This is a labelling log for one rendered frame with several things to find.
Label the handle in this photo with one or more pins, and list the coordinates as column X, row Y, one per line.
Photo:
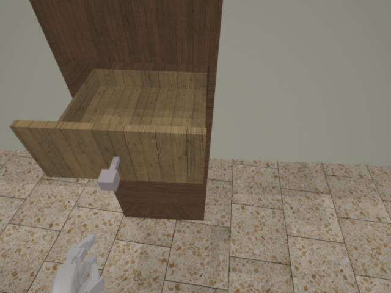
column 109, row 179

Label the robot left hand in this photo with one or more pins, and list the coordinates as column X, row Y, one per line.
column 72, row 278

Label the drawer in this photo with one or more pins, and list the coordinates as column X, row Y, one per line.
column 154, row 121

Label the cabinet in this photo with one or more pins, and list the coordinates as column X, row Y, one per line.
column 146, row 35

